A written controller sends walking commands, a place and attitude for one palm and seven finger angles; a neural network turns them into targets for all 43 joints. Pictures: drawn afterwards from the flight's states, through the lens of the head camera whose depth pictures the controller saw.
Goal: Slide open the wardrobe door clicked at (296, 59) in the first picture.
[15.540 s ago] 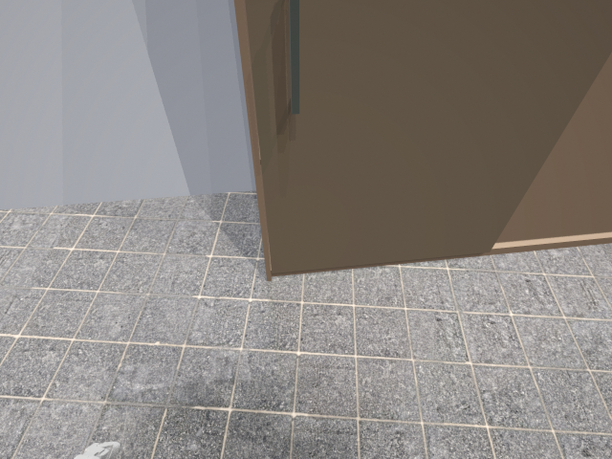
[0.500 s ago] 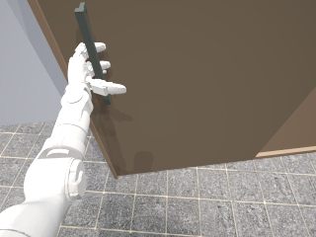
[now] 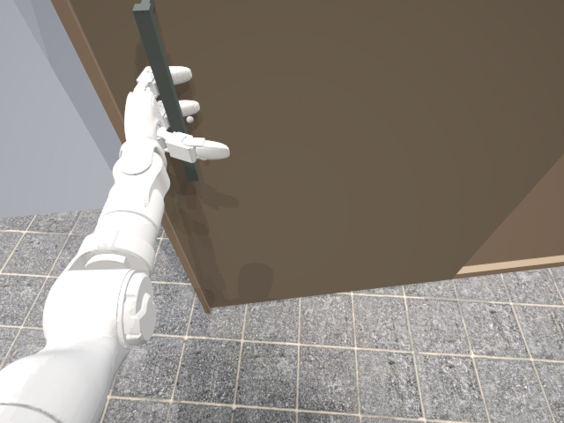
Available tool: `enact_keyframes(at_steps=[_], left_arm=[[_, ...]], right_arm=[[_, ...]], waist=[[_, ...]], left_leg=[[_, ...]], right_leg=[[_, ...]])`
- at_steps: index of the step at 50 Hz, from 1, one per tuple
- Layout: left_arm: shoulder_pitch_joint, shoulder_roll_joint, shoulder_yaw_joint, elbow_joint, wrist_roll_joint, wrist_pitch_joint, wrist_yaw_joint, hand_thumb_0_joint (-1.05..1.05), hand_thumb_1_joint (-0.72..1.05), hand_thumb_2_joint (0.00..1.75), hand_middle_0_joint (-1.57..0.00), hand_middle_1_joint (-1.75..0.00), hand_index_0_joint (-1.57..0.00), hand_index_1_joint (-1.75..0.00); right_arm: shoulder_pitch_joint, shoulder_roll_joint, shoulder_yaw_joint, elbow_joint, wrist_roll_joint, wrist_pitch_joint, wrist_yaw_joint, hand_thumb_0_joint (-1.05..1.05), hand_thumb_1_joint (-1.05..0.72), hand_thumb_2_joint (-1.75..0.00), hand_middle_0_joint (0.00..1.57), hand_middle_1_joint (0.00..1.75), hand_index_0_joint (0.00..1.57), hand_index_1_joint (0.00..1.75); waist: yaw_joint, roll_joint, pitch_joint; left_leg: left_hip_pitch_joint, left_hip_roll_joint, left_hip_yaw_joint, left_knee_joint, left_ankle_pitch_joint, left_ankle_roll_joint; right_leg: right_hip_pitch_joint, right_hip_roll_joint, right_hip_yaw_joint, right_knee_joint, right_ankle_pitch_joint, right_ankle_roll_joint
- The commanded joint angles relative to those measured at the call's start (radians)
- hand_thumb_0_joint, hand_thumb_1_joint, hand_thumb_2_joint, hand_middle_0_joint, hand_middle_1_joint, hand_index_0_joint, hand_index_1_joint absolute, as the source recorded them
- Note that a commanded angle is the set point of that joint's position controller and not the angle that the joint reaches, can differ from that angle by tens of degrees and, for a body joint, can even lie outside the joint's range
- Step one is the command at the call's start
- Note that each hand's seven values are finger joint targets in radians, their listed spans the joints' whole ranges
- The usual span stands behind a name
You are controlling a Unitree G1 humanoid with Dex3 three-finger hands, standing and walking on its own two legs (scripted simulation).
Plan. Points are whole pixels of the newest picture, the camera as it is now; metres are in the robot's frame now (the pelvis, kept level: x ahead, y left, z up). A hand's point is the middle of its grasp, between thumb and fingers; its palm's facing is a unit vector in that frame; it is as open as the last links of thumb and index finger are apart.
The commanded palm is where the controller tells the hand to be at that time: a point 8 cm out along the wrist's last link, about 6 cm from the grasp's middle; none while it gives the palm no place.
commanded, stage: slide the fingers in behind the handle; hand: left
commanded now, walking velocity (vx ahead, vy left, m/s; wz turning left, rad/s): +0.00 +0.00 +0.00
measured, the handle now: (174, 103) +0.54 +0.16 +0.16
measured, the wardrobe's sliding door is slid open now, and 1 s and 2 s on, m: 0.00 0.00 0.00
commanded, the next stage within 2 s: grip the handle and tug to test in 0.02 s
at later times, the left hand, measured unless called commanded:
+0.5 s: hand (189, 119) +0.49 +0.13 +0.17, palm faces +0.09 -1.00 +0.00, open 10.6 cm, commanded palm +0.46 +0.17 +0.16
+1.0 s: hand (186, 120) +0.49 +0.13 +0.17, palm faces +0.11 -0.99 +0.00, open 5.6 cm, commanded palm +0.46 +0.17 +0.16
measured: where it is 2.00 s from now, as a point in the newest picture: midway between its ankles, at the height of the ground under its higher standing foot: outside the picture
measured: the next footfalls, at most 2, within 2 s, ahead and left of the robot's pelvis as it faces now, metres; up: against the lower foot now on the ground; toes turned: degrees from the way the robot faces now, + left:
none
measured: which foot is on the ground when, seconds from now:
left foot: down 0.00-1.00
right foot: down 0.00-1.00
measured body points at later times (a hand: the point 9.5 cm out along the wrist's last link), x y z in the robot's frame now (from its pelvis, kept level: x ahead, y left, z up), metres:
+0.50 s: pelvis +0.01 +0.00 +0.00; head +0.05 -0.01 +0.45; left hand +0.48 +0.18 +0.17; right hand +0.07 -0.26 -0.12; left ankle -0.02 +0.13 -0.73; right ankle +0.04 -0.13 -0.73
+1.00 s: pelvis +0.01 +0.00 +0.00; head +0.05 -0.01 +0.45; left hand +0.48 +0.18 +0.17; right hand +0.08 -0.26 -0.12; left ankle -0.02 +0.13 -0.73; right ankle +0.04 -0.13 -0.73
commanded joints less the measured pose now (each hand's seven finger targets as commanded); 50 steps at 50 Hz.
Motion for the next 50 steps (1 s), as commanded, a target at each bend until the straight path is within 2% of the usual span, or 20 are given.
enact_keyframes(at_steps=[1,3,6,9,15,16,19,21,27,28,30,31,33,36,40,43,45,48,49,50], left_arm=[[-0.537,0.150,-0.011,-0.233,0.002,-0.069,-0.009,0.00,-0.50,0.30,-0.30,-1.20,-0.30,-1.20],[-0.522,0.171,0.013,-0.235,0.002,-0.074,-0.004,0.00,-0.50,0.30,-0.30,-1.20,-0.30,-1.20],[-0.518,0.160,0.002,-0.275,0.004,-0.075,-0.007,0.00,-0.50,0.30,-0.30,-1.20,-0.30,-1.20],[-0.470,0.145,0.000,-0.279,-0.002,-0.068,-0.006,0.00,-0.36,0.36,-0.32,-1.22,-0.32,-1.22],[-0.485,0.192,0.035,-0.294,-0.001,-0.048,-0.006,0.00,-0.08,0.48,-0.35,-1.26,-0.35,-1.26],[-0.474,0.183,0.028,-0.301,-0.001,-0.047,-0.009,0.00,-0.03,0.50,-0.35,-1.27,-0.35,-1.27],[-0.448,0.184,0.031,-0.317,-0.001,-0.050,-0.011,0.00,0.11,0.56,-0.36,-1.29,-0.36,-1.29],[-0.478,0.144,-0.005,-0.347,-0.004,-0.048,-0.013,0.00,0.20,0.60,-0.38,-1.30,-0.38,-1.30],[-0.419,0.122,-0.006,-0.366,-0.011,-0.021,-0.007,0.00,0.48,0.72,-0.41,-1.34,-0.41,-1.34],[-0.401,0.142,0.007,-0.372,-0.008,-0.022,-0.006,0.00,0.53,0.74,-0.41,-1.35,-0.41,-1.35],[-0.428,0.110,-0.027,-0.408,-0.005,-0.023,-0.007,0.00,0.62,0.78,-0.42,-1.36,-0.42,-1.36],[-0.422,0.093,-0.034,-0.403,-0.009,-0.019,-0.007,0.00,0.67,0.80,-0.43,-1.37,-0.43,-1.37],[-0.415,0.122,-0.016,-0.373,-0.009,-0.011,-0.006,0.00,0.76,0.84,-0.44,-1.38,-0.44,-1.38],[-0.418,0.110,-0.020,-0.375,-0.011,-0.008,-0.009,0.00,0.90,0.90,-0.45,-1.40,-0.45,-1.40],[-0.436,0.087,-0.038,-0.377,-0.016,-0.015,-0.010,0.00,0.90,0.90,-0.45,-1.40,-0.45,-1.40],[-0.426,0.144,0.003,-0.338,-0.014,-0.014,-0.010,0.00,0.90,0.90,-0.45,-1.40,-0.45,-1.40],[-0.473,0.100,-0.040,-0.341,-0.008,-0.016,-0.016,0.00,0.90,0.90,-0.45,-1.40,-0.45,-1.40],[-0.435,0.139,0.000,-0.333,-0.010,-0.022,-0.011,0.00,0.90,0.90,-0.45,-1.40,-0.45,-1.40],[-0.451,0.095,-0.037,-0.329,-0.012,-0.019,-0.014,0.00,0.90,0.90,-0.45,-1.40,-0.45,-1.40],[-0.469,0.116,-0.020,-0.313,-0.012,-0.019,-0.013,0.00,0.90,0.90,-0.45,-1.40,-0.45,-1.40]], right_arm=[[0.067,-0.134,-0.047,-0.088,0.003,-0.035,-0.007,0.00,-0.90,-0.90,0.20,0.30,0.20,0.30],[0.076,-0.140,-0.053,-0.088,0.000,-0.032,-0.008,0.00,-0.90,-0.90,0.20,0.30,0.20,0.30],[0.068,-0.134,-0.053,-0.094,0.001,-0.031,-0.004,0.00,-0.90,-0.90,0.20,0.30,0.20,0.30],[0.064,-0.133,-0.054,-0.098,0.003,-0.029,-0.003,0.00,-0.90,-0.90,0.20,0.30,0.20,0.30],[0.060,-0.135,-0.055,-0.098,0.003,-0.020,-0.009,0.00,-0.90,-0.90,0.20,0.30,0.20,0.30],[0.053,-0.131,-0.053,-0.102,0.004,-0.020,-0.009,0.00,-0.90,-0.90,0.20,0.30,0.20,0.30],[0.053,-0.131,-0.055,-0.107,0.005,-0.018,-0.009,0.00,-0.90,-0.90,0.20,0.30,0.20,0.30],[0.048,-0.125,-0.054,-0.108,0.005,-0.020,-0.008,0.00,-0.90,-0.90,0.20,0.30,0.20,0.30],[0.037,-0.125,-0.056,-0.111,0.006,-0.019,-0.005,0.00,-0.90,-0.90,0.20,0.30,0.20,0.30],[0.037,-0.129,-0.058,-0.113,0.007,-0.017,-0.008,0.00,-0.90,-0.90,0.20,0.30,0.20,0.30],[0.023,-0.120,-0.054,-0.117,0.008,-0.016,-0.006,0.00,-0.90,-0.90,0.20,0.30,0.20,0.30],[0.020,-0.118,-0.054,-0.116,0.009,-0.020,-0.006,0.00,-0.90,-0.90,0.20,0.30,0.20,0.30],[0.024,-0.126,-0.054,-0.110,0.008,-0.016,-0.011,0.00,-0.90,-0.90,0.20,0.30,0.20,0.30],[0.012,-0.120,-0.050,-0.114,0.009,-0.017,-0.013,0.00,-0.90,-0.90,0.20,0.30,0.20,0.30],[0.012,-0.120,-0.051,-0.113,0.009,-0.022,-0.013,0.00,-0.90,-0.90,0.20,0.30,0.20,0.30],[0.023,-0.130,-0.051,-0.103,0.007,-0.018,-0.017,0.00,-0.90,-0.90,0.20,0.30,0.20,0.30],[0.017,-0.119,-0.047,-0.101,0.009,-0.019,-0.017,0.00,-0.90,-0.90,0.20,0.30,0.20,0.30],[0.024,-0.126,-0.051,-0.103,0.006,-0.018,-0.017,0.00,-0.90,-0.90,0.20,0.30,0.20,0.30],[0.017,-0.120,-0.047,-0.104,0.008,-0.019,-0.016,0.00,-0.90,-0.90,0.20,0.30,0.20,0.30],[0.026,-0.122,-0.047,-0.097,0.007,-0.019,-0.016,0.00,-0.90,-0.90,0.20,0.30,0.20,0.30]], waist=[[-0.024,-0.022,-0.360],[-0.017,-0.056,-0.370],[-0.013,-0.015,-0.397],[-0.007,-0.037,-0.381],[-0.006,-0.043,-0.373],[-0.001,-0.017,-0.376],[0.004,-0.038,-0.389],[-0.006,-0.003,-0.387],[0.003,-0.048,-0.382],[0.010,-0.059,-0.386],[0.007,-0.007,-0.385],[0.005,-0.014,-0.378],[0.002,-0.057,-0.352],[0.010,-0.026,-0.366],[0.002,-0.036,-0.370],[0.005,-0.081,-0.358],[-0.009,-0.020,-0.346],[0.008,-0.044,-0.377],[-0.006,-0.034,-0.356],[-0.006,-0.052,-0.343]], left_leg=[[0.062,-0.043,-0.013,-0.084,0.210,0.025],[0.061,-0.041,-0.017,-0.085,0.225,0.026],[0.079,-0.043,-0.009,-0.082,0.253,0.024],[0.079,-0.039,-0.007,-0.083,0.279,0.024],[0.070,-0.041,-0.002,-0.086,0.259,0.028],[0.073,-0.043,0.003,-0.085,0.263,0.027],[0.082,-0.040,0.000,-0.085,0.297,0.027],[0.103,-0.039,0.001,-0.081,0.313,0.025],[0.105,-0.038,0.003,-0.085,0.335,0.026],[0.106,-0.037,0.001,-0.085,0.337,0.027],[0.120,-0.039,0.002,-0.089,0.335,0.024],[0.123,-0.039,0.001,-0.088,0.329,0.024],[0.107,-0.037,-0.004,-0.093,0.309,0.026],[0.113,-0.041,0.000,-0.093,0.305,0.025],[0.123,-0.040,-0.002,-0.089,0.311,0.025],[0.096,-0.040,-0.004,-0.094,0.292,0.027],[0.110,-0.043,-0.002,-0.091,0.290,0.025],[0.110,-0.042,-0.006,-0.091,0.308,0.025],[0.107,-0.043,-0.001,-0.089,0.290,0.026],[0.095,-0.043,-0.005,-0.091,0.275,0.026]], right_leg=[[0.249,0.047,0.006,-0.033,0.235,-0.028],[0.266,0.048,0.001,-0.029,0.242,-0.029],[0.275,0.048,0.005,-0.025,0.277,-0.030],[0.284,0.051,0.000,-0.023,0.300,-0.030],[0.293,0.050,0.006,-0.033,0.293,-0.027],[0.298,0.049,0.009,-0.033,0.300,-0.029],[0.312,0.050,0.004,-0.026,0.327,-0.030],[0.298,0.050,0.004,-0.026,0.339,-0.030],[0.318,0.051,-0.001,-0.029,0.366,-0.028],[0.328,0.049,-0.002,-0.030,0.359,-0.029],[0.318,0.048,0.000,-0.031,0.354,-0.031],[0.312,0.050,-0.001,-0.034,0.349,-0.031],[0.315,0.048,-0.005,-0.039,0.329,-0.030],[0.315,0.048,0.001,-0.037,0.330,-0.032],[0.305,0.048,0.000,-0.036,0.331,-0.031],[0.323,0.045,0.000,-0.040,0.325,-0.029],[0.292,0.045,0.003,-0.040,0.319,-0.030],[0.318,0.045,0.001,-0.034,0.327,-0.032],[0.297,0.045,0.004,-0.039,0.320,-0.028],[0.293,0.045,0.001,-0.041,0.308,-0.028]])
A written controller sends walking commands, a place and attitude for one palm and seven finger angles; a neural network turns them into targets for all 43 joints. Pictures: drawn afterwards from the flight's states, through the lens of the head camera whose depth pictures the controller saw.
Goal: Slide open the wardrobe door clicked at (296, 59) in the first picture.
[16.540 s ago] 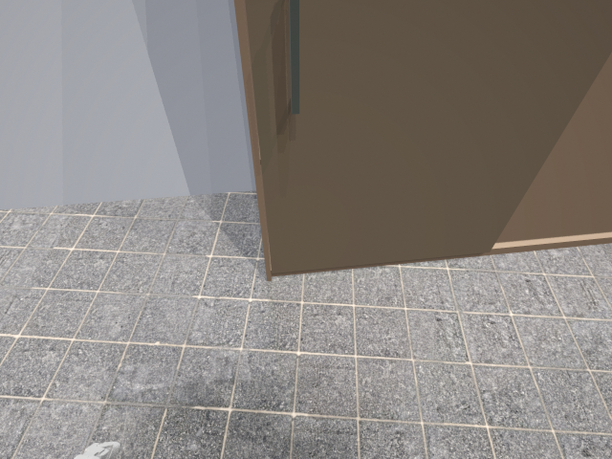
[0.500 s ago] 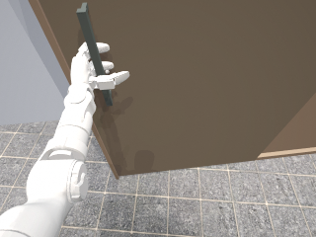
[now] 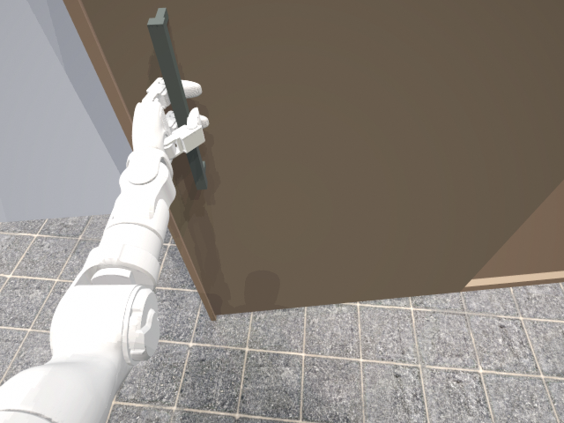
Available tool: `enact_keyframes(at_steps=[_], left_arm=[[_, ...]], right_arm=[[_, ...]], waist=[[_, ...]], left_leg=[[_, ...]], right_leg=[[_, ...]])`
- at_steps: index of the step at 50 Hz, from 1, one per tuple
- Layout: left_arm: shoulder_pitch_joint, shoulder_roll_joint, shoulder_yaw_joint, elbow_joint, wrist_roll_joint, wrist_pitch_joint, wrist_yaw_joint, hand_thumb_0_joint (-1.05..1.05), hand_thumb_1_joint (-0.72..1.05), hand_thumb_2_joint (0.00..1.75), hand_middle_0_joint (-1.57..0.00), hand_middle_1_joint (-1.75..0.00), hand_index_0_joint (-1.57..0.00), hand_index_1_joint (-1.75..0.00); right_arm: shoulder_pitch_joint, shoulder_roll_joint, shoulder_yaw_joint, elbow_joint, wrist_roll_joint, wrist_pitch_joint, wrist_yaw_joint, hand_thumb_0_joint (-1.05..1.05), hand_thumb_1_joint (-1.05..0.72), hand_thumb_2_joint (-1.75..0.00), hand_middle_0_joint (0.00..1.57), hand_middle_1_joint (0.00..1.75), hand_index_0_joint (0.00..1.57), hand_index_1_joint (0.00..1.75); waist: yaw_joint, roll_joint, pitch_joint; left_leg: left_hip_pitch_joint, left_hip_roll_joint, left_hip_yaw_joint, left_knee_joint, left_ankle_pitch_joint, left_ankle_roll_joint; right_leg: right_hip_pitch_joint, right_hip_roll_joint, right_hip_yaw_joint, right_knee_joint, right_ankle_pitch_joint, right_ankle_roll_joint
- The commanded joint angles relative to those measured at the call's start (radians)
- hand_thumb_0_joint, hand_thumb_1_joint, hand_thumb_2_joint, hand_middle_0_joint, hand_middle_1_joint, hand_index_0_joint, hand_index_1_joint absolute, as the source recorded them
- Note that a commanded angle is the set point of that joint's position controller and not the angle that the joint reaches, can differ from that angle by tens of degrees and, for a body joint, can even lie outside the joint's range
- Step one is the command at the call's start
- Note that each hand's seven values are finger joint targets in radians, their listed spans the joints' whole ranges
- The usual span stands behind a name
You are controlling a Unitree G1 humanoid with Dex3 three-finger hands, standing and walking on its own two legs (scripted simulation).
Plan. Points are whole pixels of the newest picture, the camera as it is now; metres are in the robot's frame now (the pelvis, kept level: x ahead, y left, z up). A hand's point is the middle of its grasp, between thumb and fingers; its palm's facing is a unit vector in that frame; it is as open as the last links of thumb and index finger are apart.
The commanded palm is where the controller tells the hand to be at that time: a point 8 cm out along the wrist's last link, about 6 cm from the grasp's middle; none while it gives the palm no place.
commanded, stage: grip the handle and tug to test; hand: left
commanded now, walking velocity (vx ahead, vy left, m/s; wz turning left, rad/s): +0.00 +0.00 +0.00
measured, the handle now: (185, 113) +0.53 +0.16 +0.15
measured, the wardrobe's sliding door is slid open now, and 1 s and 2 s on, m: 0.00 0.00 0.02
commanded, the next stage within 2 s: tug the door sideways, standing still in 0.54 s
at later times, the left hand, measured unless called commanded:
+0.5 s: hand (198, 130) +0.48 +0.13 +0.17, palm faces +0.11 -0.99 +0.01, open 5.6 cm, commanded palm +0.42 +0.16 +0.16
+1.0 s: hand (198, 128) +0.48 +0.13 +0.17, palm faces +0.14 -0.99 +0.00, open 5.5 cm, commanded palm +0.45 +0.13 +0.16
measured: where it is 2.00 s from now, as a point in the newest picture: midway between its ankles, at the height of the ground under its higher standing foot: outside the picture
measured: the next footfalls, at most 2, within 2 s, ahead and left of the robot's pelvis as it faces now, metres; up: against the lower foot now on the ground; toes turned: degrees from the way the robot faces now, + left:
none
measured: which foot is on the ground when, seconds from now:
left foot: down 0.00-1.00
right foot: down 0.00-1.00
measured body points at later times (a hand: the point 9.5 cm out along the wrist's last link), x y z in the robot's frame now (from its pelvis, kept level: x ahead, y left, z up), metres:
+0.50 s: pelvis +0.01 +0.00 +0.00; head +0.04 -0.01 +0.45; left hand +0.46 +0.18 +0.17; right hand +0.06 -0.26 -0.12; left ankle -0.03 +0.13 -0.73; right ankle +0.03 -0.13 -0.73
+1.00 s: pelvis +0.02 +0.00 +0.00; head +0.05 +0.00 +0.45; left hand +0.46 +0.18 +0.17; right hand +0.14 -0.24 -0.12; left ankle -0.03 +0.13 -0.73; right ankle +0.03 -0.13 -0.73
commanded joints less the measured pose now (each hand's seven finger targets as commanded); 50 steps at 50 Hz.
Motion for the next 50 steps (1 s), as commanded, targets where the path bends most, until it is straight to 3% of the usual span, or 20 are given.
enact_keyframes(at_steps=[1,3,7,8,9,12,13,16,23,25,26,28,32,33,34,35,39,42,43,50], left_arm=[[-0.547,0.152,-0.001,-0.205,-0.004,-0.071,-0.016,0.00,0.90,0.90,-0.45,-1.40,-0.45,-1.40],[-0.542,0.169,0.011,-0.199,0.001,-0.076,-0.015,0.00,0.90,0.90,-0.45,-1.40,-0.45,-1.40],[-0.562,0.143,-0.010,-0.192,-0.002,-0.080,-0.019,0.00,0.90,0.90,-0.45,-1.40,-0.45,-1.40],[-0.525,0.166,0.013,-0.171,0.001,-0.082,-0.016,0.00,0.90,0.90,-0.45,-1.40,-0.45,-1.40],[-0.522,0.156,0.006,-0.168,-0.003,-0.083,-0.018,0.00,0.90,0.90,-0.45,-1.40,-0.45,-1.40],[-0.495,0.132,-0.008,-0.211,-0.009,-0.086,-0.025,0.00,0.90,0.90,-0.45,-1.40,-0.45,-1.40],[-0.468,0.155,0.016,-0.201,-0.010,-0.087,-0.024,0.00,0.90,0.90,-0.45,-1.40,-0.45,-1.40],[-0.445,0.137,0.000,-0.251,-0.016,-0.080,-0.028,0.00,0.90,0.90,-0.45,-1.40,-0.45,-1.40],[-0.264,0.088,-0.015,-0.432,-0.027,-0.040,-0.020,0.00,0.90,0.90,-0.45,-1.40,-0.45,-1.40],[-0.233,0.055,-0.041,-0.488,-0.027,-0.015,-0.019,0.00,0.90,0.90,-0.45,-1.40,-0.45,-1.40],[-0.208,0.048,-0.038,-0.516,-0.031,-0.002,-0.017,0.00,0.90,0.90,-0.45,-1.40,-0.45,-1.40],[-0.152,0.088,-0.001,-0.550,-0.028,0.020,-0.009,0.00,0.90,0.90,-0.45,-1.40,-0.45,-1.40],[-0.084,0.068,-0.005,-0.647,-0.030,0.071,-0.010,0.00,0.90,0.90,-0.45,-1.40,-0.45,-1.40],[-0.126,0.126,0.024,-0.640,-0.021,0.079,-0.004,0.00,0.90,0.90,-0.45,-1.40,-0.45,-1.40],[-0.157,0.114,0.017,-0.618,-0.019,0.095,-0.003,0.00,0.90,0.90,-0.45,-1.40,-0.45,-1.40],[-0.239,0.080,-0.027,-0.617,-0.016,0.106,0.001,0.00,0.90,0.90,-0.45,-1.40,-0.45,-1.40],[-0.393,-0.002,-0.094,-0.523,-0.006,0.130,0.030,0.00,0.90,0.90,-0.45,-1.40,-0.45,-1.40],[-0.446,-0.056,-0.138,-0.485,0.001,0.118,0.038,0.00,0.90,0.90,-0.45,-1.40,-0.45,-1.40],[-0.470,-0.063,-0.145,-0.473,0.002,0.107,0.043,0.00,0.90,0.90,-0.45,-1.40,-0.45,-1.40],[-0.560,-0.173,-0.231,-0.373,-0.005,0.035,0.042,0.00,0.90,0.90,-0.45,-1.40,-0.45,-1.40]], right_arm=[[0.054,-0.129,-0.043,-0.086,0.002,-0.036,-0.009,0.00,-0.90,-0.90,0.20,0.30,0.20,0.30],[0.061,-0.133,-0.043,-0.087,-0.002,-0.034,-0.011,0.00,-0.90,-0.90,0.20,0.30,0.20,0.30],[0.060,-0.128,-0.043,-0.086,0.002,-0.039,-0.008,0.00,-0.90,-0.90,0.20,0.30,0.20,0.30],[0.064,-0.132,-0.043,-0.086,0.000,-0.037,-0.009,0.00,-0.90,-0.90,0.20,0.30,0.20,0.30],[0.061,-0.131,-0.041,-0.088,0.001,-0.039,-0.008,0.00,-0.90,-0.90,0.20,0.30,0.20,0.30],[0.052,-0.126,-0.042,-0.099,0.003,-0.043,-0.004,0.00,-0.90,-0.90,0.20,0.30,0.20,0.30],[0.061,-0.132,-0.045,-0.100,0.001,-0.043,-0.004,0.00,-0.90,-0.90,0.20,0.30,0.20,0.30],[0.044,-0.128,-0.044,-0.113,0.007,-0.042,-0.002,0.00,-0.90,-0.90,0.20,0.30,0.20,0.30],[0.018,-0.123,-0.055,-0.144,0.011,-0.044,0.007,0.00,-0.90,-0.90,0.20,0.30,0.20,0.30],[0.005,-0.117,-0.055,-0.147,0.014,-0.041,0.010,0.00,-0.90,-0.90,0.20,0.30,0.20,0.30],[0.003,-0.114,-0.058,-0.151,0.014,-0.042,0.011,0.00,-0.90,-0.90,0.20,0.30,0.20,0.30],[-0.001,-0.119,-0.061,-0.153,0.011,-0.036,0.008,0.00,-0.90,-0.90,0.20,0.30,0.20,0.30],[-0.016,-0.107,-0.062,-0.162,0.013,-0.027,0.010,0.00,-0.90,-0.90,0.20,0.30,0.20,0.30],[-0.013,-0.117,-0.059,-0.155,0.010,-0.017,0.004,0.00,-0.90,-0.90,0.20,0.30,0.20,0.30],[-0.017,-0.111,-0.057,-0.153,0.011,-0.011,0.000,0.00,-0.90,-0.90,0.20,0.30,0.20,0.30],[-0.017,-0.109,-0.054,-0.145,0.011,-0.006,-0.005,0.00,-0.90,-0.90,0.20,0.30,0.20,0.30],[0.004,-0.099,-0.053,-0.110,0.002,0.000,-0.015,0.00,-0.90,-0.90,0.20,0.30,0.20,0.30],[0.009,-0.094,-0.052,-0.096,-0.003,-0.003,-0.010,0.00,-0.90,-0.90,0.20,0.30,0.20,0.30],[0.015,-0.097,-0.053,-0.094,-0.006,-0.003,-0.010,0.00,-0.90,-0.90,0.20,0.30,0.20,0.30],[0.020,-0.093,-0.050,-0.071,-0.007,-0.026,0.005,0.00,-0.90,-0.90,0.20,0.30,0.20,0.30]], waist=[[-0.039,-0.065,-0.334],[-0.031,-0.063,-0.358],[-0.041,-0.043,-0.342],[-0.025,-0.046,-0.346],[-0.032,-0.064,-0.341],[-0.021,-0.028,-0.362],[-0.011,-0.062,-0.369],[-0.006,-0.044,-0.357],[0.034,-0.051,-0.413],[0.032,-0.013,-0.397],[0.038,-0.027,-0.404],[0.051,-0.053,-0.410],[0.058,-0.039,-0.417],[0.051,-0.038,-0.407],[0.039,-0.042,-0.376],[0.007,-0.043,-0.349],[-0.034,-0.039,-0.328],[-0.041,-0.005,-0.359],[-0.044,-0.028,-0.371],[-0.068,-0.024,-0.375]], left_leg=[[0.041,-0.047,-0.002,-0.067,0.269,0.030],[0.041,-0.048,-0.005,-0.069,0.279,0.030],[0.041,-0.048,-0.002,-0.064,0.256,0.029],[0.032,-0.048,-0.005,-0.067,0.258,0.028],[0.031,-0.047,-0.005,-0.070,0.249,0.029],[0.042,-0.047,0.003,-0.069,0.260,0.026],[0.037,-0.045,-0.003,-0.072,0.277,0.026],[0.040,-0.044,0.004,-0.078,0.272,0.027],[0.097,-0.030,0.012,-0.078,0.427,0.023],[0.117,-0.027,0.018,-0.076,0.467,0.020],[0.125,-0.026,0.020,-0.075,0.482,0.021],[0.127,-0.023,0.024,-0.077,0.530,0.023],[0.159,-0.020,0.034,-0.072,0.636,0.021],[0.158,-0.020,0.030,-0.076,0.638,0.020],[0.153,-0.023,0.032,-0.078,0.613,0.023],[0.157,-0.024,0.030,-0.078,0.585,0.024],[0.175,-0.029,0.010,-0.062,0.569,0.024],[0.192,-0.034,0.000,-0.049,0.571,0.018],[0.194,-0.034,-0.007,-0.044,0.577,0.019],[0.203,-0.032,-0.031,-0.028,0.528,0.011]], right_leg=[[0.241,0.042,0.006,-0.027,0.311,-0.026],[0.258,0.039,0.005,-0.023,0.312,-0.028],[0.228,0.041,0.008,-0.027,0.293,-0.027],[0.243,0.040,0.005,-0.024,0.284,-0.031],[0.239,0.042,0.006,-0.026,0.283,-0.028],[0.249,0.042,0.007,-0.024,0.296,-0.030],[0.273,0.042,0.001,-0.020,0.305,-0.032],[0.273,0.044,0.005,-0.026,0.306,-0.033],[0.342,0.047,-0.007,-0.014,0.415,-0.036],[0.332,0.047,-0.005,-0.017,0.443,-0.034],[0.340,0.048,-0.007,-0.017,0.457,-0.033],[0.379,0.046,-0.009,-0.017,0.501,-0.033],[0.406,0.045,-0.008,-0.016,0.597,-0.031],[0.413,0.041,-0.009,-0.020,0.598,-0.033],[0.394,0.045,-0.007,-0.027,0.592,-0.029],[0.363,0.045,-0.008,-0.035,0.577,-0.024],[0.289,0.044,-0.014,-0.037,0.532,-0.021],[0.262,0.043,-0.016,-0.026,0.507,-0.025],[0.267,0.041,-0.018,-0.021,0.503,-0.026],[0.187,0.045,-0.021,-0.007,0.419,-0.026]])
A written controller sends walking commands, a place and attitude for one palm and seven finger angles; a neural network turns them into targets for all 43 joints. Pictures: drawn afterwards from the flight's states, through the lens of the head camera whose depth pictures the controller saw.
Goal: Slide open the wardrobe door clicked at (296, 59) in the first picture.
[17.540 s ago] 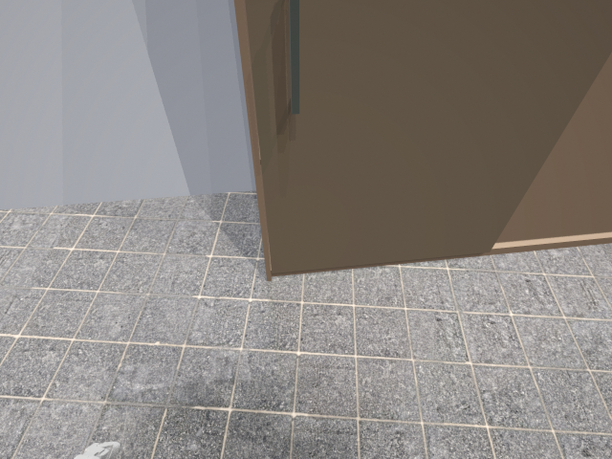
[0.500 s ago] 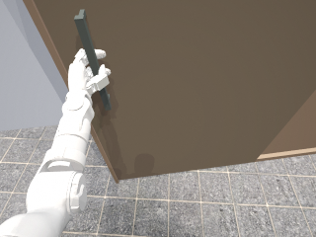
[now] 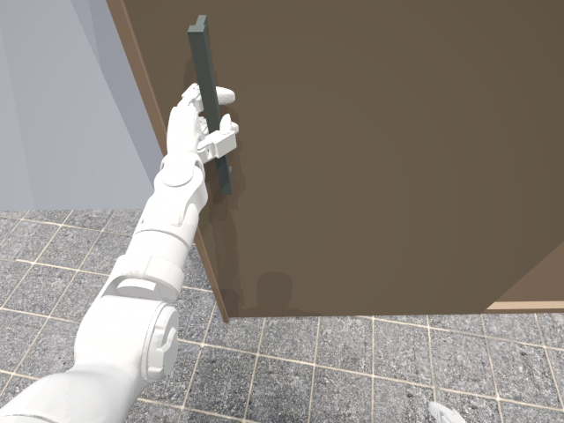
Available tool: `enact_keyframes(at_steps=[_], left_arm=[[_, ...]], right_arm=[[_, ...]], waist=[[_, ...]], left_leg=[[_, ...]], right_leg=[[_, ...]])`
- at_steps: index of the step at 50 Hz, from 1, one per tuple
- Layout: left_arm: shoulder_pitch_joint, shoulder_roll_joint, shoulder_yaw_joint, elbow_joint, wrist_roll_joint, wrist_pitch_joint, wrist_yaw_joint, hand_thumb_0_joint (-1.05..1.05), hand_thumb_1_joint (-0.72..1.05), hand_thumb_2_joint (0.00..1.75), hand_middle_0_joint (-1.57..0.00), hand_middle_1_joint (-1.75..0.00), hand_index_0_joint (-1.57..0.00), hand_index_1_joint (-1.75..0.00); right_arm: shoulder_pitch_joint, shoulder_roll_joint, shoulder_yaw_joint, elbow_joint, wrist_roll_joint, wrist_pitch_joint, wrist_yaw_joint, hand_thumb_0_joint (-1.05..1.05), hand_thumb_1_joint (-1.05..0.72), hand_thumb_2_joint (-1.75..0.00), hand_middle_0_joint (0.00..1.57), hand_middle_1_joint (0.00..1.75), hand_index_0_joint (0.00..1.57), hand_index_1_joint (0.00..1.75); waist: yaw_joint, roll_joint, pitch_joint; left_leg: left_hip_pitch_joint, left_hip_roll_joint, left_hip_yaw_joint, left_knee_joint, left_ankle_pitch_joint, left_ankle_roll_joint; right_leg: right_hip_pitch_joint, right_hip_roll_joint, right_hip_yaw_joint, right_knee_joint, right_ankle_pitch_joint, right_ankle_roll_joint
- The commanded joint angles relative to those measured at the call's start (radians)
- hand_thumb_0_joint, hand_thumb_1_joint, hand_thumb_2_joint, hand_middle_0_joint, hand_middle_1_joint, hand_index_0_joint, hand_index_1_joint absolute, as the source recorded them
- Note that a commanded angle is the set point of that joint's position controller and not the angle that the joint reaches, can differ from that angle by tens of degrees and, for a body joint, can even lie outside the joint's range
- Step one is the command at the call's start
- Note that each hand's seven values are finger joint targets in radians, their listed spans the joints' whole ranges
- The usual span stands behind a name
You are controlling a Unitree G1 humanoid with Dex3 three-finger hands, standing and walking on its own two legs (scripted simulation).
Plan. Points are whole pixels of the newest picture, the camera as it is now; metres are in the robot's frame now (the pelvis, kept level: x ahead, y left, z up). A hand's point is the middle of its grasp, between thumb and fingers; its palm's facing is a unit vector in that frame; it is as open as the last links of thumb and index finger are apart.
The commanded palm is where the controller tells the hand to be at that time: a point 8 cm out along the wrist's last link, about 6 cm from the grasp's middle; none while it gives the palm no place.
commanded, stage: tug the door sideways, standing still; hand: left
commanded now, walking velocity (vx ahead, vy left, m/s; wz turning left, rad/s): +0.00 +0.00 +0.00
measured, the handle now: (216, 119) +0.52 +0.13 +0.15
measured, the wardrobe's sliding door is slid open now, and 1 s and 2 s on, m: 0.00 0.02 0.20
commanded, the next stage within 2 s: step sideways, sliding the door along in 0.56 s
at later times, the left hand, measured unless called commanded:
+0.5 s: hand (237, 137) +0.46 +0.09 +0.16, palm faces +0.12 -0.99 -0.03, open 5.6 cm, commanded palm +0.44 +0.08 +0.16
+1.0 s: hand (244, 140) +0.47 +0.08 +0.16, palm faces +0.12 -0.98 -0.15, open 5.8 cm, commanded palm +0.45 +0.08 +0.16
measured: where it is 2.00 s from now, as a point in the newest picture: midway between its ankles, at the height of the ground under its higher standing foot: outside the picture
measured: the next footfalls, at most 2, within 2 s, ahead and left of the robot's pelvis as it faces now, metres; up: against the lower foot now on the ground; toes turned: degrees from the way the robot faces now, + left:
right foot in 1.40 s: +0.15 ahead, -0.28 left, +0.00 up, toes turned +2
left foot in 1.58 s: +0.06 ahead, -0.06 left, +0.00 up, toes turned +19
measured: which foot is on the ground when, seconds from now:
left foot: down 0.00-1.00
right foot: down 0.00-1.00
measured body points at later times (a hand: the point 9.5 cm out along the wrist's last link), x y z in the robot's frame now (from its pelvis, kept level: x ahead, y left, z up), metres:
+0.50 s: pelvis -0.02 +0.00 +0.00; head +0.03 -0.01 +0.44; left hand +0.45 +0.15 +0.17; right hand +0.03 -0.25 -0.14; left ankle -0.05 +0.13 -0.73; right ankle +0.01 -0.13 -0.73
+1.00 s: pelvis +0.00 -0.05 -0.01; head +0.06 -0.08 +0.43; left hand +0.45 +0.14 +0.17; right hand +0.09 -0.28 -0.16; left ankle -0.05 +0.13 -0.73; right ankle +0.00 -0.13 -0.73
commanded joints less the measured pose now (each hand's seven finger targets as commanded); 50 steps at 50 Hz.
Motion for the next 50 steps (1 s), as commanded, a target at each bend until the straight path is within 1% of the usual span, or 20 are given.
enact_keyframes(at_steps=[1,5,8,10,13,18,24,32,33,34,35,36,39,41,43,45,47,48,49,50], left_arm=[[-0.617,-0.089,-0.139,-0.184,0.000,-0.108,-0.057,0.00,0.90,0.90,-0.45,-1.40,-0.45,-1.40],[-0.671,-0.134,-0.176,-0.158,-0.005,-0.140,-0.054,0.00,0.90,0.90,-0.45,-1.40,-0.45,-1.40],[-0.685,-0.167,-0.200,-0.131,-0.007,-0.155,-0.046,0.00,0.90,0.90,-0.45,-1.40,-0.45,-1.40],[-0.705,-0.180,-0.211,-0.127,-0.007,-0.164,-0.041,0.00,0.90,0.90,-0.45,-1.40,-0.45,-1.40],[-0.719,-0.168,-0.209,-0.122,-0.002,-0.181,-0.036,0.00,0.90,0.90,-0.45,-1.40,-0.45,-1.40],[-0.721,-0.169,-0.202,-0.075,-0.013,-0.189,-0.038,0.00,0.90,0.90,-0.45,-1.40,-0.45,-1.40],[-0.731,-0.171,-0.203,-0.072,-0.010,-0.203,-0.032,0.00,0.90,0.90,-0.45,-1.40,-0.45,-1.40],[-0.728,-0.191,-0.203,-0.060,-0.014,-0.202,-0.022,0.00,0.90,0.90,-0.45,-1.40,-0.45,-1.40],[-0.763,-0.168,-0.195,-0.058,-0.009,-0.203,-0.016,0.00,0.90,0.90,-0.45,-1.40,-0.45,-1.40],[-0.700,0.373,0.068,-0.060,0.068,-0.241,-0.014,0.00,0.90,0.90,-0.45,-1.40,-0.45,-1.40],[-0.685,0.253,-0.034,-0.064,0.062,-0.254,-0.033,0.00,0.90,0.90,-0.45,-1.40,-0.45,-1.40],[-0.666,0.199,-0.070,-0.096,0.050,-0.261,-0.052,0.00,0.90,0.90,-0.45,-1.40,-0.45,-1.40],[-0.614,0.178,-0.094,-0.141,0.022,-0.255,-0.075,0.00,0.90,0.90,-0.45,-1.40,-0.45,-1.40],[-0.608,0.170,-0.102,-0.171,0.007,-0.244,-0.086,0.00,0.90,0.90,-0.45,-1.40,-0.45,-1.40],[-0.619,0.131,-0.138,-0.214,-0.004,-0.235,-0.097,0.00,0.90,0.90,-0.45,-1.40,-0.45,-1.40],[-0.610,0.136,-0.136,-0.239,-0.003,-0.223,-0.094,0.00,0.90,0.90,-0.45,-1.40,-0.45,-1.40],[-0.601,0.085,-0.173,-0.284,-0.005,-0.216,-0.097,0.00,0.90,0.90,-0.45,-1.40,-0.45,-1.40],[-0.604,0.058,-0.199,-0.317,-0.003,-0.208,-0.099,0.00,0.90,0.90,-0.45,-1.40,-0.45,-1.40],[-0.576,0.058,-0.198,-0.342,-0.002,-0.201,-0.096,0.00,0.90,0.90,-0.45,-1.40,-0.45,-1.40],[-0.542,0.097,-0.170,-0.344,0.009,-0.185,-0.089,0.00,0.90,0.90,-0.45,-1.40,-0.45,-1.40]], right_arm=[[0.088,-0.116,-0.037,-0.060,0.001,-0.043,0.000,0.00,-0.90,-0.90,0.20,0.30,0.20,0.30],[0.097,-0.118,-0.036,-0.048,0.002,-0.064,0.006,0.00,-0.90,-0.90,0.20,0.30,0.20,0.30],[0.113,-0.124,-0.040,-0.032,0.001,-0.082,0.008,0.00,-0.90,-0.90,0.20,0.30,0.20,0.30],[0.119,-0.123,-0.039,-0.024,0.000,-0.094,0.012,0.00,-0.90,-0.90,0.20,0.30,0.20,0.30],[0.141,-0.130,-0.043,-0.007,-0.004,-0.107,0.013,0.00,-0.90,-0.90,0.20,0.30,0.20,0.30],[0.149,-0.132,-0.039,0.003,-0.004,-0.126,0.013,0.00,-0.90,-0.90,0.20,0.30,0.20,0.30],[0.152,-0.130,-0.038,0.007,-0.003,-0.138,0.016,0.00,-0.90,-0.90,0.20,0.30,0.20,0.30],[0.143,-0.128,-0.037,-0.002,-0.005,-0.144,0.019,0.00,-0.90,-0.90,0.20,0.30,0.20,0.30],[0.149,-0.132,-0.036,0.004,-0.005,-0.139,0.015,0.00,-0.90,-0.90,0.20,0.30,0.20,0.30],[0.094,-0.193,-0.057,-0.002,0.011,-0.102,-0.018,0.00,-0.90,-0.90,0.20,0.30,0.20,0.30],[0.080,-0.163,-0.045,-0.021,0.020,-0.082,-0.029,0.00,-0.90,-0.90,0.20,0.30,0.20,0.30],[0.056,-0.156,-0.042,-0.043,0.025,-0.076,-0.037,0.00,-0.90,-0.90,0.20,0.30,0.20,0.30],[0.028,-0.151,-0.038,-0.072,0.031,-0.059,-0.061,0.00,-0.90,-0.90,0.20,0.30,0.20,0.30],[0.026,-0.155,-0.041,-0.080,0.026,-0.050,-0.068,0.00,-0.90,-0.90,0.20,0.30,0.20,0.30],[0.010,-0.144,-0.040,-0.087,0.022,-0.042,-0.067,0.00,-0.90,-0.90,0.20,0.30,0.20,0.30],[-0.001,-0.143,-0.036,-0.082,0.018,-0.037,-0.059,0.00,-0.90,-0.90,0.20,0.30,0.20,0.30],[-0.014,-0.132,-0.031,-0.083,0.020,-0.040,-0.053,0.00,-0.90,-0.90,0.20,0.30,0.20,0.30],[-0.026,-0.134,-0.029,-0.090,0.027,-0.041,-0.052,0.00,-0.90,-0.90,0.20,0.30,0.20,0.30],[-0.016,-0.125,-0.029,-0.092,0.041,-0.043,-0.050,0.00,-0.90,-0.90,0.20,0.30,0.20,0.30],[-0.021,-0.117,-0.039,-0.099,0.047,-0.035,-0.053,0.00,-0.90,-0.90,0.20,0.30,0.20,0.30]], waist=[[-0.118,-0.028,-0.358],[-0.127,0.011,-0.364],[-0.138,-0.015,-0.355],[-0.138,0.009,-0.359],[-0.144,-0.006,-0.377],[-0.144,-0.038,-0.341],[-0.142,-0.001,-0.343],[-0.143,-0.029,-0.349],[-0.150,-0.039,-0.338],[-0.044,-0.060,-0.307],[-0.072,-0.066,-0.302],[-0.066,-0.038,-0.302],[-0.073,0.069,-0.268],[-0.076,0.090,-0.242],[-0.078,0.141,-0.201],[-0.070,0.143,-0.175],[-0.065,0.147,-0.181],[-0.064,0.134,-0.192],[-0.053,0.004,-0.253],[-0.041,-0.263,-0.319]], left_leg=[[0.161,-0.022,-0.001,-0.014,0.517,0.008],[0.164,-0.022,-0.015,-0.014,0.454,0.001],[0.159,-0.017,-0.029,-0.016,0.432,-0.002],[0.163,-0.017,-0.031,-0.016,0.416,-0.007],[0.166,-0.016,-0.036,-0.014,0.429,-0.008],[0.123,-0.024,-0.030,-0.026,0.344,-0.001],[0.120,-0.029,-0.026,-0.024,0.338,-0.003],[0.108,-0.035,-0.013,-0.014,0.331,0.004],[0.103,-0.033,-0.017,-0.017,0.325,0.004],[0.024,0.031,-0.007,-0.030,0.293,0.049],[0.034,0.025,0.008,-0.050,0.265,0.051],[0.057,0.041,0.004,-0.055,0.272,0.050],[0.169,0.126,-0.071,-0.064,0.319,0.081],[0.225,0.212,-0.172,-0.075,0.377,0.130],[0.293,0.278,-0.266,-0.091,0.453,0.176],[0.348,0.299,-0.259,-0.061,0.560,0.185],[0.318,0.271,-0.171,0.007,0.624,0.155],[0.248,0.225,-0.101,0.050,0.601,0.124],[0.174,0.156,-0.012,0.184,0.584,0.083],[0.021,0.037,0.080,0.372,0.362,0.024]], right_leg=[[0.124,0.059,0.010,0.016,0.425,-0.035],[0.085,0.060,0.009,0.019,0.354,-0.039],[0.064,0.062,0.002,0.021,0.316,-0.037],[0.044,0.064,0.002,0.024,0.298,-0.039],[0.050,0.064,-0.002,0.028,0.301,-0.038],[0.052,0.065,-0.003,0.019,0.270,-0.037],[0.047,0.064,0.002,0.023,0.270,-0.040],[0.054,0.064,0.005,0.028,0.295,-0.037],[0.055,0.061,0.006,0.024,0.290,-0.035],[0.202,-0.004,0.036,-0.009,0.221,-0.019],[0.243,-0.015,0.036,-0.013,0.246,-0.023],[0.252,-0.015,0.029,-0.002,0.242,-0.025],[0.129,0.020,0.004,0.110,0.143,-0.021],[0.042,0.051,0.001,0.211,0.075,-0.019],[-0.058,0.057,0.015,0.269,-0.088,-0.028],[-0.085,0.054,0.031,0.238,-0.145,-0.043],[0.031,0.051,0.030,0.116,-0.044,-0.056],[0.150,0.043,0.029,0.041,0.087,-0.064],[0.318,-0.012,0.085,-0.041,0.299,-0.090],[0.496,-0.147,0.242,-0.080,0.572,-0.149]])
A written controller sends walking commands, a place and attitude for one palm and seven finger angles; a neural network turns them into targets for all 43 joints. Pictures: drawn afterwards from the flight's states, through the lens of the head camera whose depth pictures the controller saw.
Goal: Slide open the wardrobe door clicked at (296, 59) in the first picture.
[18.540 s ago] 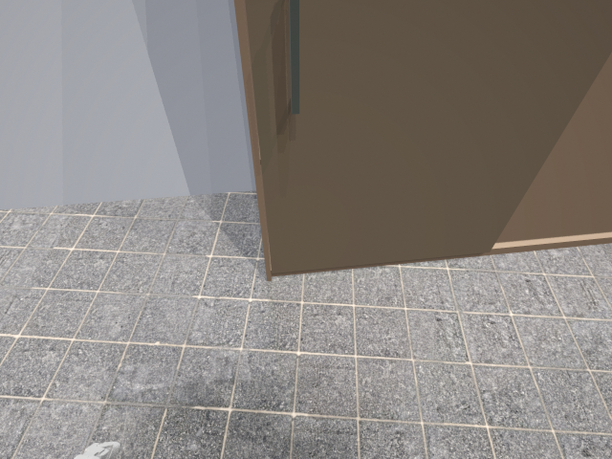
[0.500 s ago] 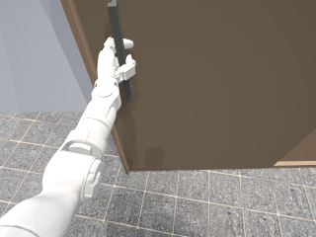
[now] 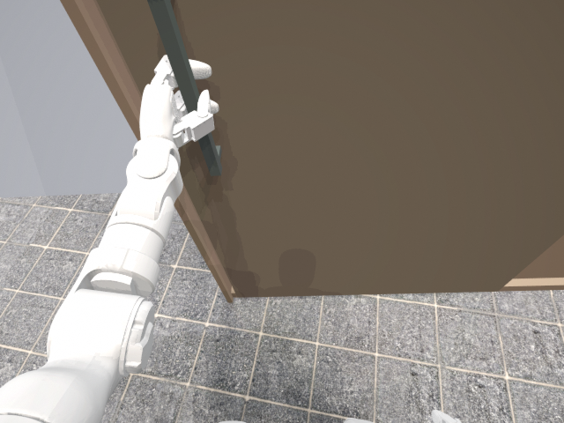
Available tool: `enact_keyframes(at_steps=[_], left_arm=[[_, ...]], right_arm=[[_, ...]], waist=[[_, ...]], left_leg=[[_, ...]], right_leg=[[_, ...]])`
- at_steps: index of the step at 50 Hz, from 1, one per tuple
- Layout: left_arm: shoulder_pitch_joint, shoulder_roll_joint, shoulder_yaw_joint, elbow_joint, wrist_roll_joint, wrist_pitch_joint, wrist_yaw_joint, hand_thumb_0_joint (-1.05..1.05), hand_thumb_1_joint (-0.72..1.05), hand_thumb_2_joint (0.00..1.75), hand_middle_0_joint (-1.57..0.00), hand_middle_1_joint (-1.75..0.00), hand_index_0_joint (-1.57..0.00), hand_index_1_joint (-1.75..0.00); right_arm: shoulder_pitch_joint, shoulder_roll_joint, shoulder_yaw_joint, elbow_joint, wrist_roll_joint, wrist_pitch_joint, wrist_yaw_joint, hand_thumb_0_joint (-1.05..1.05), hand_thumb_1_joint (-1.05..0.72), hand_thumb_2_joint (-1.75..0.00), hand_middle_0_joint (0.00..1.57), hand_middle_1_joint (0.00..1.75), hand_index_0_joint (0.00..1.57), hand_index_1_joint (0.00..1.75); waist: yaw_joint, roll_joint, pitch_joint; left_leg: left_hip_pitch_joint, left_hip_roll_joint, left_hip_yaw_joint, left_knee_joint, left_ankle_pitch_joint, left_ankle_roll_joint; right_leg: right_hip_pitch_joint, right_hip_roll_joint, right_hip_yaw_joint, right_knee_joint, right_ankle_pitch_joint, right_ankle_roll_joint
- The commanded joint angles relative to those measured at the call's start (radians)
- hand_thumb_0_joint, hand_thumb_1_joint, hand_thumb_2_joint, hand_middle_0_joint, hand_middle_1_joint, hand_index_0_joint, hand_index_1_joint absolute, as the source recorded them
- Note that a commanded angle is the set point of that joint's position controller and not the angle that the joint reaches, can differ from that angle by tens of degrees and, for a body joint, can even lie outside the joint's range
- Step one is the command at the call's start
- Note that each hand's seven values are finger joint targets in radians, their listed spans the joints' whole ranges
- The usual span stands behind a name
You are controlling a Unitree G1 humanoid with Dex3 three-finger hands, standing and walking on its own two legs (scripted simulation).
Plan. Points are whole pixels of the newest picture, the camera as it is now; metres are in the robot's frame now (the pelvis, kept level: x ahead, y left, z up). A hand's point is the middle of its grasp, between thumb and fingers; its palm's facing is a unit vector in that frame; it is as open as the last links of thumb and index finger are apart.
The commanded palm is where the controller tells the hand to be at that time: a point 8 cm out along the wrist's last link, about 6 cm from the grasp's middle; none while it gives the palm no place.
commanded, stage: step sideways, sliding the door along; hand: left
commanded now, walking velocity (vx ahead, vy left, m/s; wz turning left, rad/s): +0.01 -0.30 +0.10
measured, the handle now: (196, 96) +0.52 +0.16 +0.17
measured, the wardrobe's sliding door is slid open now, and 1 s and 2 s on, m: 0.02 0.20 0.55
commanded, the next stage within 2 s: none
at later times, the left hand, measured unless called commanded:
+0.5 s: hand (240, 113) +0.48 +0.09 +0.17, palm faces +0.40 -0.91 -0.13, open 6.3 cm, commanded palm +0.45 +0.05 +0.17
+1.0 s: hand (350, 107) +0.49 -0.06 +0.17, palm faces +0.42 -0.91 -0.07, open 6.6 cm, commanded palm +0.45 -0.12 +0.17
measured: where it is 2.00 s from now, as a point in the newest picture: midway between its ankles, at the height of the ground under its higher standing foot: outside the picture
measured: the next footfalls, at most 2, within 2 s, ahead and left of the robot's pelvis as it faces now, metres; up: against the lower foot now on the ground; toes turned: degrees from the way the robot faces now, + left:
right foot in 0.40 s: +0.15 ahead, -0.24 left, +0.00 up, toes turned +2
left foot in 0.58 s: +0.06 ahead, -0.01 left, +0.00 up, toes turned +19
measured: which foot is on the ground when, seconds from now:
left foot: down 0.00-0.44, up 0.46-0.56, down 0.58-0.86, up 0.88-1.00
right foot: down 0.00-0.18, up 0.20-0.38, down 0.40-0.60, up 0.62-0.78, down 0.80-1.00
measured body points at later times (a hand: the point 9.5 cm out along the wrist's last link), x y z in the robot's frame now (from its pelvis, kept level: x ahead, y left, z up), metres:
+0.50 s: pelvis +0.06 -0.15 +0.00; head +0.16 -0.16 +0.43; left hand +0.45 +0.14 +0.18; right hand +0.29 -0.33 -0.13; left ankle +0.00 +0.06 -0.69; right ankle +0.11 -0.24 -0.72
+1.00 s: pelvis +0.14 -0.25 +0.02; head +0.28 -0.27 +0.44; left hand +0.46 -0.01 +0.17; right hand +0.43 -0.37 -0.12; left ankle +0.06 -0.11 -0.66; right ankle +0.18 -0.30 -0.71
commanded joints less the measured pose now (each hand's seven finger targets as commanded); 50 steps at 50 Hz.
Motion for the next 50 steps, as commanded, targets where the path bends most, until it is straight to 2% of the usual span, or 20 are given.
enact_keyframes(at_steps=[1,4,7,9,14,19,21,22,25,27,28,29,30,33,39,41,42,43,45,50], left_arm=[[-0.541,-0.016,-0.085,-0.352,0.047,-0.039,-0.059,0.00,0.90,0.90,-0.45,-1.40,-0.45,-1.40],[-0.557,-0.188,-0.222,-0.459,0.058,-0.039,-0.065,0.00,0.90,0.90,-0.45,-1.40,-0.45,-1.40],[-0.557,-0.219,-0.270,-0.571,0.055,-0.067,-0.056,0.00,0.90,0.90,-0.45,-1.40,-0.45,-1.40],[-0.572,-0.262,-0.304,-0.611,0.023,-0.079,-0.070,0.00,0.90,0.90,-0.45,-1.40,-0.45,-1.40],[-0.539,-0.209,-0.264,-0.663,0.059,-0.063,-0.082,0.00,0.90,0.90,-0.45,-1.40,-0.45,-1.40],[-0.433,-0.181,-0.252,-0.724,0.054,-0.060,-0.080,0.00,0.90,0.90,-0.45,-1.40,-0.45,-1.40],[-0.412,-0.114,-0.221,-0.764,0.076,-0.050,-0.066,0.00,0.90,0.90,-0.45,-1.40,-0.45,-1.40],[-0.354,-0.061,-0.170,-0.722,0.078,-0.034,-0.061,0.00,0.90,0.90,-0.45,-1.40,-0.45,-1.40],[-0.330,-0.154,-0.257,-0.921,0.072,-0.028,-0.054,0.00,0.90,0.90,-0.45,-1.40,-0.45,-1.40],[-0.326,-0.186,-0.289,-0.988,0.075,-0.051,-0.037,0.00,0.90,0.90,-0.45,-1.40,-0.45,-1.40],[-0.328,-0.190,-0.302,-1.008,0.068,-0.064,-0.032,0.00,0.90,0.90,-0.45,-1.40,-0.45,-1.40],[-0.303,-0.241,-0.339,-1.009,0.058,-0.067,-0.043,0.00,0.90,0.90,-0.45,-1.40,-0.45,-1.40],[-0.313,-0.262,-0.349,-1.002,0.056,-0.072,-0.061,0.00,0.90,0.90,-0.45,-1.40,-0.45,-1.40],[-0.349,-0.291,-0.391,-1.078,0.079,-0.089,-0.066,0.00,0.90,0.90,-0.45,-1.40,-0.45,-1.40],[-0.197,-0.304,-0.429,-1.108,0.070,-0.078,-0.077,0.00,0.90,0.90,-0.45,-1.40,-0.45,-1.40],[-0.167,-0.293,-0.425,-1.124,0.075,-0.082,-0.072,0.00,0.90,0.90,-0.45,-1.40,-0.45,-1.40],[-0.154,-0.248,-0.408,-1.138,0.086,-0.087,-0.064,0.00,0.90,0.90,-0.45,-1.40,-0.45,-1.40],[-0.080,-0.232,-0.396,-1.119,0.092,-0.066,-0.055,0.00,0.90,0.90,-0.45,-1.40,-0.45,-1.40],[0.030,-0.344,-0.506,-1.300,0.085,-0.078,-0.061,0.00,0.90,0.90,-0.45,-1.40,-0.45,-1.40],[0.118,-0.371,-0.570,-1.442,0.114,-0.120,-0.062,0.00,0.90,0.90,-0.45,-1.40,-0.45,-1.40]], right_arm=[[-0.096,-0.126,-0.058,-0.143,0.020,-0.040,-0.014,0.00,-0.90,-0.90,0.20,0.30,0.20,0.30],[-0.128,-0.080,-0.026,-0.131,0.001,-0.063,-0.019,0.00,-0.90,-0.90,0.20,0.30,0.20,0.30],[-0.115,-0.086,-0.038,-0.122,-0.012,-0.070,-0.028,0.00,-0.90,-0.90,0.20,0.30,0.20,0.30],[-0.101,-0.157,-0.081,-0.139,0.004,-0.060,0.017,0.00,-0.90,-0.90,0.20,0.30,0.20,0.30],[-0.109,-0.152,-0.098,-0.154,0.006,-0.048,0.056,0.00,-0.90,-0.90,0.20,0.30,0.20,0.30],[-0.169,-0.138,-0.080,-0.226,0.029,-0.055,0.050,0.00,-0.90,-0.90,0.20,0.30,0.20,0.30],[-0.190,-0.093,-0.068,-0.234,0.043,-0.070,0.033,0.00,-0.90,-0.90,0.20,0.30,0.20,0.30],[-0.206,-0.084,-0.076,-0.229,0.036,-0.073,0.016,0.00,-0.90,-0.90,0.20,0.30,0.20,0.30],[-0.226,-0.046,-0.036,-0.222,0.028,-0.117,-0.014,0.00,-0.90,-0.90,0.20,0.30,0.20,0.30],[-0.207,-0.049,-0.034,-0.209,0.017,-0.133,-0.011,0.00,-0.90,-0.90,0.20,0.30,0.20,0.30],[-0.216,-0.075,-0.048,-0.211,0.020,-0.134,-0.009,0.00,-0.90,-0.90,0.20,0.30,0.20,0.30],[-0.220,-0.109,-0.078,-0.230,0.017,-0.126,0.012,0.00,-0.90,-0.90,0.20,0.30,0.20,0.30],[-0.204,-0.127,-0.092,-0.232,0.027,-0.125,0.051,0.00,-0.90,-0.90,0.20,0.30,0.20,0.30],[-0.175,-0.100,-0.076,-0.245,0.019,-0.156,0.078,0.00,-0.90,-0.90,0.20,0.30,0.20,0.30],[-0.215,-0.081,-0.048,-0.286,0.014,-0.187,0.071,0.00,-0.90,-0.90,0.20,0.30,0.20,0.30],[-0.221,-0.071,-0.046,-0.283,0.020,-0.189,0.065,0.00,-0.90,-0.90,0.20,0.30,0.20,0.30],[-0.229,-0.074,-0.058,-0.292,0.020,-0.175,0.064,0.00,-0.90,-0.90,0.20,0.30,0.20,0.30],[-0.251,-0.076,-0.064,-0.300,0.021,-0.164,0.052,0.00,-0.90,-0.90,0.20,0.30,0.20,0.30],[-0.228,-0.022,-0.035,-0.312,0.022,-0.170,0.058,0.00,-0.90,-0.90,0.20,0.30,0.20,0.30],[-0.258,-0.022,-0.037,-0.353,0.015,-0.134,0.098,0.00,-0.90,-0.90,0.20,0.30,0.20,0.30]], waist=[[-0.026,-0.439,-0.460],[-0.048,-0.234,-0.337],[-0.074,-0.187,-0.467],[-0.072,0.066,-0.597],[-0.088,0.092,-0.489],[-0.072,0.177,-0.456],[-0.062,-0.092,-0.492],[-0.033,-0.350,-0.480],[-0.032,-0.247,-0.456],[-0.044,-0.250,-0.530],[-0.058,-0.199,-0.551],[-0.037,-0.053,-0.602],[-0.017,0.030,-0.610],[-0.046,0.187,-0.560],[-0.047,0.144,-0.442],[-0.031,-0.001,-0.429],[-0.021,-0.286,-0.460],[-0.003,-0.417,-0.441],[-0.013,-0.293,-0.463],[-0.032,-0.385,-0.554]], left_leg=[[-0.205,-0.117,0.059,0.389,-0.056,0.053],[-0.204,-0.062,0.029,0.163,-0.114,0.059],[0.221,0.028,0.091,-0.258,0.447,0.073],[0.663,0.405,-0.282,-0.167,1.309,0.262],[0.620,0.372,-0.123,-0.098,1.111,0.241],[0.317,0.210,0.081,-0.021,0.817,0.128],[0.121,0.036,0.159,0.191,0.445,0.110],[-0.078,-0.069,0.132,0.320,-0.043,0.009],[-0.160,-0.068,0.022,0.168,-0.173,0.048],[0.007,-0.027,0.089,-0.121,0.171,0.049],[0.235,0.063,0.072,-0.239,0.610,0.072],[0.540,0.233,-0.072,-0.176,1.240,0.160],[0.709,0.324,-0.090,-0.129,1.535,0.222],[0.767,0.274,0.030,-0.021,1.425,0.195],[0.472,0.258,0.171,0.026,1.078,0.147],[0.367,0.181,0.202,0.163,0.833,0.104],[0.160,0.049,0.200,0.310,0.377,0.053],[-0.093,-0.079,0.134,0.391,-0.176,0.019],[-0.215,-0.106,0.005,0.379,-0.219,0.043],[-0.043,-0.103,0.074,0.050,0.026,0.037]], right_leg=[[0.515,-0.319,0.366,-0.236,0.997,-0.138],[0.448,-0.308,0.219,-0.154,1.052,-0.103],[0.237,-0.201,0.067,0.021,0.886,0.012],[-0.216,-0.065,0.142,0.359,-0.093,0.079],[-0.305,-0.088,0.128,0.229,-0.081,0.062],[0.097,-0.040,-0.003,-0.100,0.204,0.070],[0.286,-0.200,0.106,-0.207,0.828,0.030],[0.397,-0.302,0.250,-0.169,1.144,-0.034],[0.459,-0.336,0.265,-0.062,1.349,-0.066],[0.463,-0.279,0.162,0.038,1.340,-0.018],[0.285,-0.228,0.105,0.105,1.097,0.039],[-0.011,-0.133,0.074,0.187,0.544,0.094],[-0.203,-0.066,0.108,0.246,-0.040,0.076],[-0.292,-0.070,0.098,0.177,-0.047,0.067],[-0.041,-0.070,0.032,-0.018,0.212,0.101],[0.051,-0.101,0.051,-0.137,0.562,0.101],[0.195,-0.227,0.268,-0.170,1.139,0.039],[0.339,-0.335,0.467,-0.149,1.458,0.001],[0.466,-0.334,0.441,-0.083,1.492,0.022],[0.501,-0.253,0.323,-0.028,1.449,-0.046]])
